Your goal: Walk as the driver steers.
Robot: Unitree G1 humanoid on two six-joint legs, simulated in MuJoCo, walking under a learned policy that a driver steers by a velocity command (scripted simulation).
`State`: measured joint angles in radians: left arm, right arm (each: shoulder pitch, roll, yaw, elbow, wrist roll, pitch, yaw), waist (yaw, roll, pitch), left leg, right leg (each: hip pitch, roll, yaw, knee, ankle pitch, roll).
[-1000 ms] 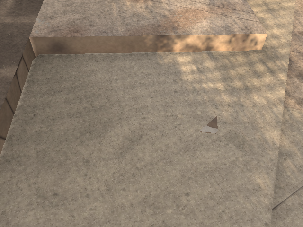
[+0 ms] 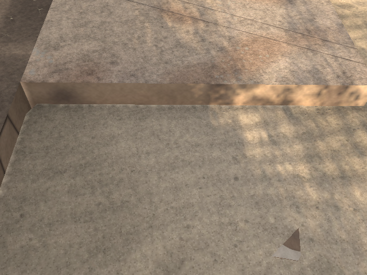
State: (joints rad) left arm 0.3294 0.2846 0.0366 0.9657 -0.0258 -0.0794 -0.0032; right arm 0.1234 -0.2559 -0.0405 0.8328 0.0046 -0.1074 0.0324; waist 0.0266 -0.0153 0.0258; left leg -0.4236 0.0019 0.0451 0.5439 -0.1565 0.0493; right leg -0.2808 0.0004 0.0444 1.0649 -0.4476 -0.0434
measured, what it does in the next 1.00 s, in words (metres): walks ahead, turning left: right foot, then left foot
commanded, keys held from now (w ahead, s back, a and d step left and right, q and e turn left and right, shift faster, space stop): w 0.26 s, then no key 0.10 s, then q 0.26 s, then w+q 0.18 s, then q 0.20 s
